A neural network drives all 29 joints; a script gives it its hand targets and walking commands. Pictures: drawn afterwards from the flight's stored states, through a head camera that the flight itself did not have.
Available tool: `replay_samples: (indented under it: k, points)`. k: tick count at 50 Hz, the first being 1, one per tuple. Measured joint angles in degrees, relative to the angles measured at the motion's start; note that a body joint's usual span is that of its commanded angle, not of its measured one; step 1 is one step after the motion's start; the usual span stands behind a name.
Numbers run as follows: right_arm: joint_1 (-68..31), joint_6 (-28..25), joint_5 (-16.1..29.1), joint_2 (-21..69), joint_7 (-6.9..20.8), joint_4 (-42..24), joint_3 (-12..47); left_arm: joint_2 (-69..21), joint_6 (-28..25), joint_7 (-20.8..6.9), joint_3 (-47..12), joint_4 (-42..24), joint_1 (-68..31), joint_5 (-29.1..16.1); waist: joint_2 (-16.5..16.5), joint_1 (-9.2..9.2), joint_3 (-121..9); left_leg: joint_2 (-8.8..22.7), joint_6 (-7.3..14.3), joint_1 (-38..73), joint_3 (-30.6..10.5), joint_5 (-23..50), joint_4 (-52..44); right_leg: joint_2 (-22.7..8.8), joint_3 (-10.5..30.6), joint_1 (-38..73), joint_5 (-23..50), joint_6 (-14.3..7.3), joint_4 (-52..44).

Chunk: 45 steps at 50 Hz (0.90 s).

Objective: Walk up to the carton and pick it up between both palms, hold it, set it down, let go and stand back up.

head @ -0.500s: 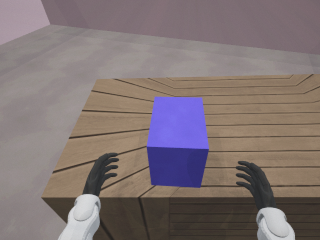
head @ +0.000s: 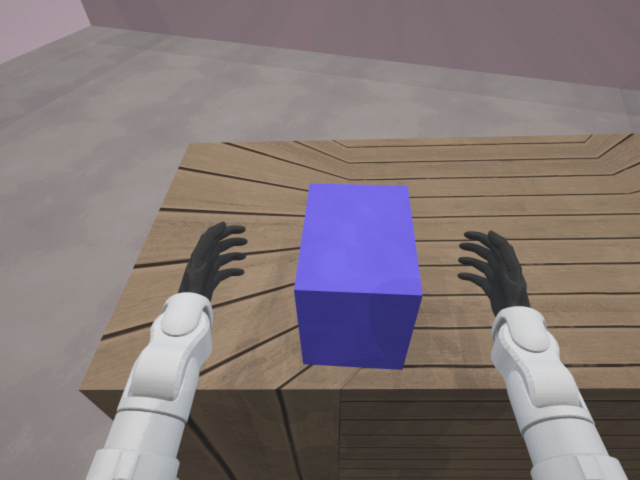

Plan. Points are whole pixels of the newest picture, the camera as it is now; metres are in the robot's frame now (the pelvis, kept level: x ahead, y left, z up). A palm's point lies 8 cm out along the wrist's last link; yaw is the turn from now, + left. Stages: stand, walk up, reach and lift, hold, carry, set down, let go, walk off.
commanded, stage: reach and lift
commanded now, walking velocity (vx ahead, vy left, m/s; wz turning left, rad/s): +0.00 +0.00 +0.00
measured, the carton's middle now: (355, 275) +0.44 -0.03 -0.02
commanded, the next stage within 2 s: none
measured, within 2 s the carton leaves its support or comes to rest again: neither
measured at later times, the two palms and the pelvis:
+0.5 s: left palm (228, 206) +0.42 +0.14 +0.15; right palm (499, 227) +0.40 -0.21 +0.12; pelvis +0.00 +0.00 +0.00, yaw +0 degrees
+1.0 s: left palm (237, 192) +0.46 +0.14 +0.14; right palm (493, 207) +0.43 -0.22 +0.12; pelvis +0.01 +0.00 +0.00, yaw +0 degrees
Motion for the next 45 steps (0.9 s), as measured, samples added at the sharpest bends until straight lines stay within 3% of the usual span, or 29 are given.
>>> replay_samples:
  k: [3, 11, 16, 23, 33, 45]
  points:
    - [-4.71, 1.44, 0.0, -0.24, 0.01, 5.3, -0.85, 0.0, 0.57, 0.01, 0.01, 3.58, -5.14, 0.0, 0.0, -0.08, -0.12, 0.0, 0.0, -0.5, 0.0, 0.19, 0.0, 0.0, 0.0, -0.48, 0.2, 0.0, -0.05]
    - [-9.49, 1.29, 0.66, -2.09, -0.16, 10.17, -1.07, -0.17, 2.7, 0.03, 0.07, 8.36, -12.09, 0.0, 0.01, -1.51, -0.44, 0.04, 0.0, -1.3, 0.0, 0.37, 0.0, 0.03, 0.0, -0.73, 0.96, 0.11, -1.19]
    - [-15.72, 2.2, 1.58, -3.07, -0.17, 16.68, -1.26, -0.21, 2.94, 0.9, 0.68, 17.32, -17.97, 0.02, 0.01, -1.51, -1.21, 0.04, 0.0, -3.53, 0.0, 0.8, -0.02, 0.03, 0.0, -2.93, 1.47, 0.11, -1.29]
    - [-24.12, 0.42, 2.1, -3.08, -0.16, 21.63, -1.34, -0.21, -1.46, 2.04, 0.67, 23.55, -25.34, 0.01, 0.01, -1.54, -4.12, 0.06, 0.0, -8.49, 0.0, 1.42, -0.01, 0.05, 0.0, -7.89, 2.04, 0.11, -1.26]
    - [-33.66, -1.05, 3.53, -3.76, -0.16, 36.67, -1.33, -0.21, -3.98, 2.04, 0.68, 36.27, -34.44, 0.01, 0.01, -1.69, -6.52, 0.06, 0.0, -9.99, 0.0, 1.04, 0.0, 0.05, -0.01, -9.4, 1.62, 0.11, -1.25]
    - [-40.33, -3.17, 4.03, -5.11, -0.15, 44.31, -1.28, -0.21, -10.38, 2.04, 0.68, 50.39, -42.14, 0.01, 0.01, -2.15, -9.05, 0.06, 0.0, -14.35, 0.0, 1.52, -0.01, 0.05, -0.02, -13.76, 2.13, 0.11, -1.23]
